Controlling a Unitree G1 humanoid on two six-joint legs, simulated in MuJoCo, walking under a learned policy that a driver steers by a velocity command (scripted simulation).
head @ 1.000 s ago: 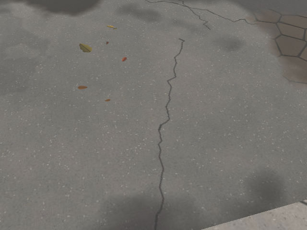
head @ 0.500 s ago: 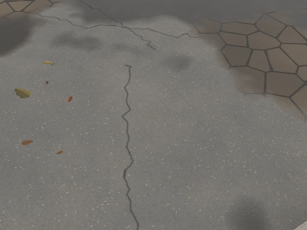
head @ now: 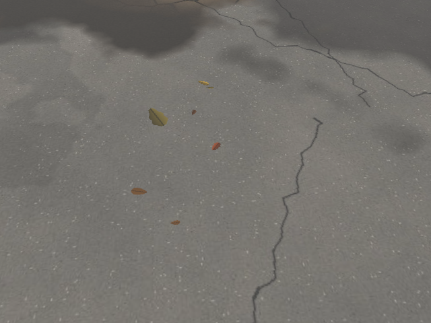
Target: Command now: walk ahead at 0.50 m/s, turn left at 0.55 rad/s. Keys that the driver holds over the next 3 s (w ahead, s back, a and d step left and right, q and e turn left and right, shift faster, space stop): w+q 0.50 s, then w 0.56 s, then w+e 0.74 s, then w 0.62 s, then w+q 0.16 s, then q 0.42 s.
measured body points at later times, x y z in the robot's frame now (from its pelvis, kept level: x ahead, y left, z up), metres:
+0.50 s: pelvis +0.28 +0.01 -0.10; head +0.29 +0.02 +0.35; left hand +0.43 +0.31 -0.16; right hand +0.43 -0.22 -0.22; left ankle +0.19 +0.10 -0.83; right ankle +0.44 -0.08 -0.82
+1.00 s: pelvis +0.49 +0.11 -0.10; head +0.52 +0.12 +0.35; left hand +0.37 +0.36 -0.22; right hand +0.80 +0.01 -0.17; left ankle +0.53 +0.24 -0.83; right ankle +0.44 -0.07 -0.82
